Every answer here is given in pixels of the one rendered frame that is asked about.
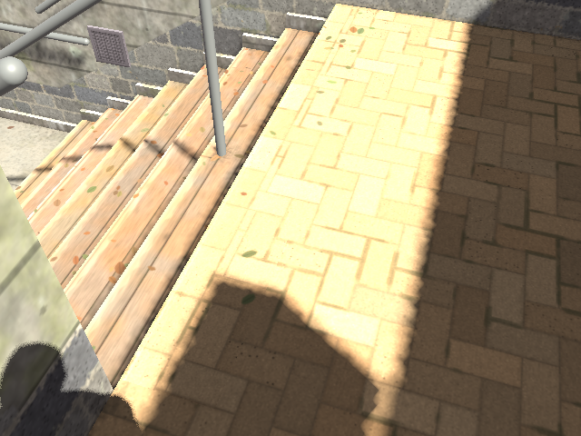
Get stairs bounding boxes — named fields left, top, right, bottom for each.
left=14, top=28, right=319, bottom=389

